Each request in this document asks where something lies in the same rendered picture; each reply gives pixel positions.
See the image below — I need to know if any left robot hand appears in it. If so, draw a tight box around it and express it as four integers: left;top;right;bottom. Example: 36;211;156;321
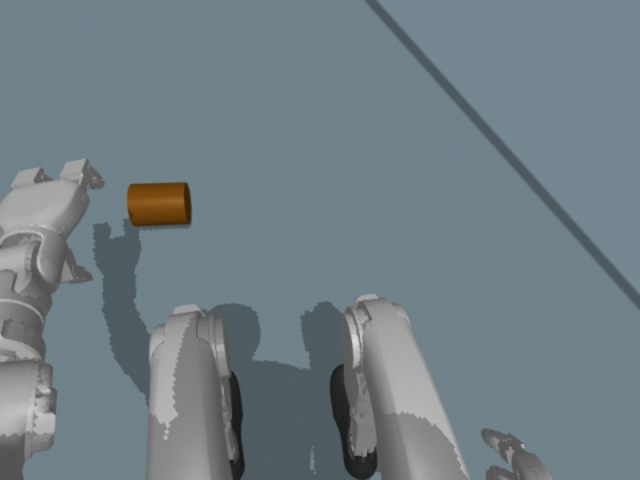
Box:
0;158;104;284

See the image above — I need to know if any left robot foot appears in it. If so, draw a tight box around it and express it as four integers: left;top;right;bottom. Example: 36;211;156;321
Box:
229;370;245;480

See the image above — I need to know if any right robot hand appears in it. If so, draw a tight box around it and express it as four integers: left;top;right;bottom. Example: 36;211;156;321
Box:
481;429;554;480

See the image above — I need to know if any right robot foot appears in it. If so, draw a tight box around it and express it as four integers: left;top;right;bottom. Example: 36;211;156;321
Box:
330;364;377;480

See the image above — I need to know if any can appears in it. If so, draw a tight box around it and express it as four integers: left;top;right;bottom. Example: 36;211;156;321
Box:
127;182;191;227

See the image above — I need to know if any left robot arm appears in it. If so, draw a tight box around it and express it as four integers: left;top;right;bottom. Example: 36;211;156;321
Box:
0;226;67;480

